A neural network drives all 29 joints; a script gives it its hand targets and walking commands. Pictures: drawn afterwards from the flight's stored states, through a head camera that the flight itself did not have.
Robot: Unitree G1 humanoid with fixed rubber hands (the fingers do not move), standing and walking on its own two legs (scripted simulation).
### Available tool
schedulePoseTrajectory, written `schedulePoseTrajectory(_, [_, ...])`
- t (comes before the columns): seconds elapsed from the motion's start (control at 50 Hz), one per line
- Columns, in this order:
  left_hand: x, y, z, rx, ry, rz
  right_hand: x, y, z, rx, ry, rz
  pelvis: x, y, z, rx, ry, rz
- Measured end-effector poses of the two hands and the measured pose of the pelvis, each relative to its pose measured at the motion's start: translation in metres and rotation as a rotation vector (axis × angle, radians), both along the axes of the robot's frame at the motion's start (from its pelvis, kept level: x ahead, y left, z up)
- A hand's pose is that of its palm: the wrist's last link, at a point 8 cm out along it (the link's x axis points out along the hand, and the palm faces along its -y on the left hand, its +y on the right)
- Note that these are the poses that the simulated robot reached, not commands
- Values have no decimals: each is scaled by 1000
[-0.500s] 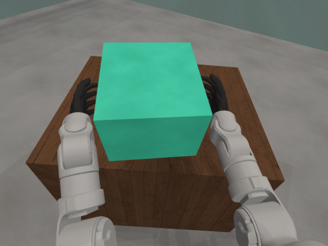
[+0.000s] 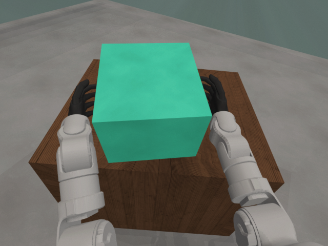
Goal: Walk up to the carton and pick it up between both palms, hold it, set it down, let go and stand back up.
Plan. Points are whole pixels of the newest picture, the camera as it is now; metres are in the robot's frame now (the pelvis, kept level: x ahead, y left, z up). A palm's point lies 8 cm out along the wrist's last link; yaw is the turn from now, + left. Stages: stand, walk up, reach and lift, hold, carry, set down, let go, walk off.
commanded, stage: hold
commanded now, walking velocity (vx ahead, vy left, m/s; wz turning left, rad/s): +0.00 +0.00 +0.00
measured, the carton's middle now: (149, 101) +0.42 +0.01 +0.15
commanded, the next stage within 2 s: none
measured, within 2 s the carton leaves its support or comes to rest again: neither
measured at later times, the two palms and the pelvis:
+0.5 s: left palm (85, 111) +0.36 +0.16 +0.17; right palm (221, 108) +0.36 -0.16 +0.17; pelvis -0.01 +0.00 +0.00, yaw +0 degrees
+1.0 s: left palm (84, 114) +0.37 +0.16 +0.16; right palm (216, 109) +0.37 -0.15 +0.16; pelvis +0.02 +0.00 +0.00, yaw +0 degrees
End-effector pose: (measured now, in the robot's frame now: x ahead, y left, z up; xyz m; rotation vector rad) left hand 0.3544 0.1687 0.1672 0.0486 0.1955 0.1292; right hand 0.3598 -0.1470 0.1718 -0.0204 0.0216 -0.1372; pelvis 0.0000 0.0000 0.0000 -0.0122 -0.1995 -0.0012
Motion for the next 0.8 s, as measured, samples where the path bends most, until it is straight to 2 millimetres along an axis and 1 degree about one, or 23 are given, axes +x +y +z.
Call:
schedulePoseTrajectory(0.1, [-3, -6, 4, -2, -15, -9, -5, -5, 6, -11, -16, -9, -4, -2, 0, -1, -9, 0])
schedulePoseTrajectory(0.2, [-3, -10, 7, 4, -10, -17, -8, -10, 7, -10, -12, -17, -8, -3, -1, 1, -9, -2])
schedulePoseTrajectory(0.3, [-2, -13, 12, 11, -7, -15, -7, -13, 6, -1, -9, -18, -11, -3, -1, 3, -13, -3])
schedulePoseTrajectory(0.38, [0, -13, 8, 16, 19, -15, -5, -13, 0, 2, 16, -18, -12, -3, -1, 5, -8, -7])
schedulePoseTrajectory(0.46, [3, -13, 4, 1, 28, -8, -1, -12, -5, 6, 25, -17, -10, -4, 0, 7, 6, -8])
schedulePoseTrajectory(0.56, [12, -13, 7, 6, 6, -11, 9, -13, 3, 1, 1, -13, -4, -5, 0, 6, 15, -5])
schedulePoseTrajectory(0.66, [20, -10, 2, 2, 12, -18, 16, -10, 7, -21, 4, -12, 5, -6, 0, 5, 12, -7])
schedulePoseTrajectory(0.8, [20, -8, -3, 4, 5, -16, 17, -8, 2, -4, -3, -8, 16, -5, 0, 2, 0, -2])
